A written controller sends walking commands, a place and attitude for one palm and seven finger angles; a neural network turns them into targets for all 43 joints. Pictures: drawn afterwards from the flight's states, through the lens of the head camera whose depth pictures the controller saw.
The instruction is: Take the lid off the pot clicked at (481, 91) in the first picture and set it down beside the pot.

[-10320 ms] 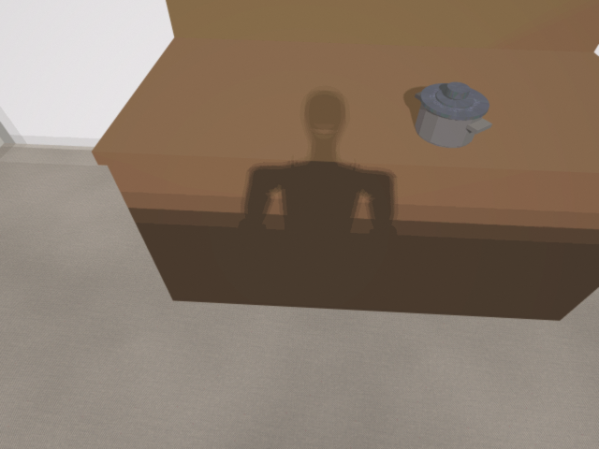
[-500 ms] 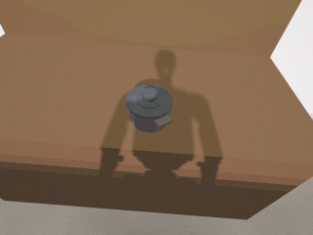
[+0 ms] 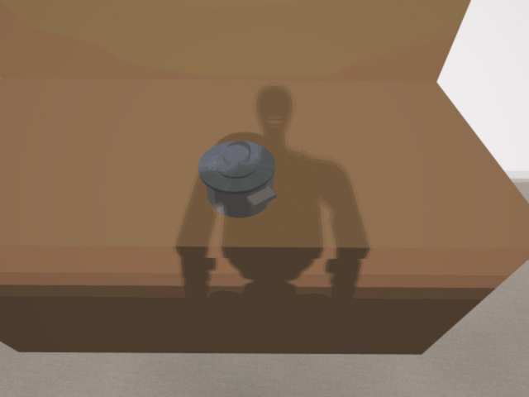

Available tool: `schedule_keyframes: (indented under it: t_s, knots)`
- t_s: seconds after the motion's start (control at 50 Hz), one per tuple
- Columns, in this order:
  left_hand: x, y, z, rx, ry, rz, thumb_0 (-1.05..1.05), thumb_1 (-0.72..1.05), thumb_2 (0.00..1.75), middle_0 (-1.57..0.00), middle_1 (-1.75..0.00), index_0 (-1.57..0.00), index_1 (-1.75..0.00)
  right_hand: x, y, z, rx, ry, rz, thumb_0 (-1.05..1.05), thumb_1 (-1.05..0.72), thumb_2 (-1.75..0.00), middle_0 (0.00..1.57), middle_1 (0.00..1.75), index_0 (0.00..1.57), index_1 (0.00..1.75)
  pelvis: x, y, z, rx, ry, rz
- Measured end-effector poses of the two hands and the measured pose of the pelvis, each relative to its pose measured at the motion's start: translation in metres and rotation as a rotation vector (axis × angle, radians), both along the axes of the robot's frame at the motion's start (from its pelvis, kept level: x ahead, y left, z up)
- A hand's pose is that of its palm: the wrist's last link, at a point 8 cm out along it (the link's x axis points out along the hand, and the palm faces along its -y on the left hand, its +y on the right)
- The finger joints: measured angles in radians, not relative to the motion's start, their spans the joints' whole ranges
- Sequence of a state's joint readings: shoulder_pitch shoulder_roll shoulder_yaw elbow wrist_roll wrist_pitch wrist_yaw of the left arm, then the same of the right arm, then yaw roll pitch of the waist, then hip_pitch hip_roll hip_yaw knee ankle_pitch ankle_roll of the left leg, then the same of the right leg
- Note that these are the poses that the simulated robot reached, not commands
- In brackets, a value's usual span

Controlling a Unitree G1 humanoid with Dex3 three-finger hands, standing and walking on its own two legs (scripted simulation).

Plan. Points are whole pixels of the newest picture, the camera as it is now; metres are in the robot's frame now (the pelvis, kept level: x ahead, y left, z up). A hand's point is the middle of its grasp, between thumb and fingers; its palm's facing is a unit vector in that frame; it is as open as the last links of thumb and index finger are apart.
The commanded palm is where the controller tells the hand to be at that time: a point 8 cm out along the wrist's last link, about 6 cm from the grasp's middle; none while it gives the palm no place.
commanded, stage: come to a stop and stand still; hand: left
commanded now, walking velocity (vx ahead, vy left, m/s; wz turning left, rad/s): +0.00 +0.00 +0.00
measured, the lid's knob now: (236, 156) +0.54 +0.09 +0.07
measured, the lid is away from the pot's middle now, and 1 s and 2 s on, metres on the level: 0.00 0.00 0.00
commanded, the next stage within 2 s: look again from close up in 0.10 s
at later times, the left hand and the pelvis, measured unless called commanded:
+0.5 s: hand out of the picture +0.01 +0.19 -0.18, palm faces +0.02 -0.98 -0.21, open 7.4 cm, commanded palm none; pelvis +0.01 +0.02 -0.01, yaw +0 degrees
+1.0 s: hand out of the picture +0.03 +0.19 -0.18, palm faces +0.00 -0.98 -0.18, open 7.4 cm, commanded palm none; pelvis +0.02 +0.03 -0.01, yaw -1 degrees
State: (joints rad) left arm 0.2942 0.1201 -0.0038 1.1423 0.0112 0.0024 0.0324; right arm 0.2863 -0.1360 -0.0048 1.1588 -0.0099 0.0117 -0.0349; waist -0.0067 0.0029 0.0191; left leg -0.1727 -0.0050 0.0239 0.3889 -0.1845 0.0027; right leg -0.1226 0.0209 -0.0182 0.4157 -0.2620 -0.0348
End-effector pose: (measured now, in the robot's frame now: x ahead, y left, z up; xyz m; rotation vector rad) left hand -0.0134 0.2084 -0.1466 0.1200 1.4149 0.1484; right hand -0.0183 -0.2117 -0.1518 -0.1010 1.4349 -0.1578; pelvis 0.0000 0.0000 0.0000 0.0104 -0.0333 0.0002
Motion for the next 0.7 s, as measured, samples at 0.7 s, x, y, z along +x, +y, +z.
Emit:
schedule_keyframes:
  t_s: [0.7]
  knots:
    - [0.036, 0.037, -0.006, 0.024, -0.062, -0.038, 0.0, 0.91, 0.89, -0.2, -0.3, -0.2, -0.29, 0.035, 0.018, 0.0, -0.032, -0.089, 0.016, 0.02, -0.93, -0.9, 0.2, 0.3, 0.2, 0.3, 0.019, 0.027, -0.009, -0.006, 0.031, -0.019]
